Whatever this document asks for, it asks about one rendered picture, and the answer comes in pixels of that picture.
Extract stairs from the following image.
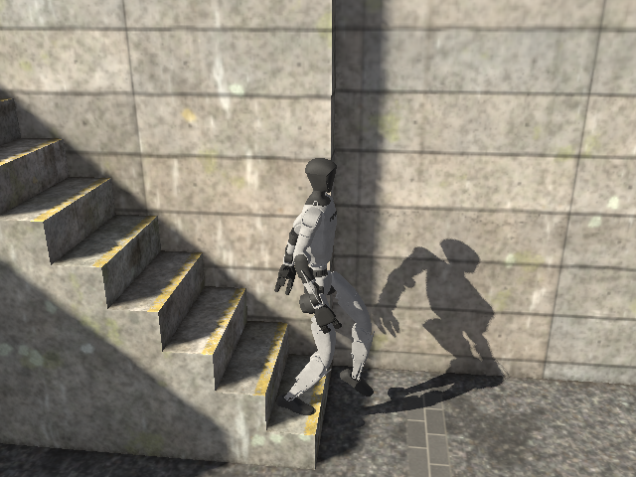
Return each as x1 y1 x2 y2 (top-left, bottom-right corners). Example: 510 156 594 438
0 98 329 470

